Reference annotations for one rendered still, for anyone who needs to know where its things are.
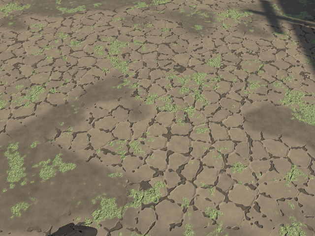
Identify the robot left hand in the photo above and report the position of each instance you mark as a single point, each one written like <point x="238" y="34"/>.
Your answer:
<point x="75" y="230"/>

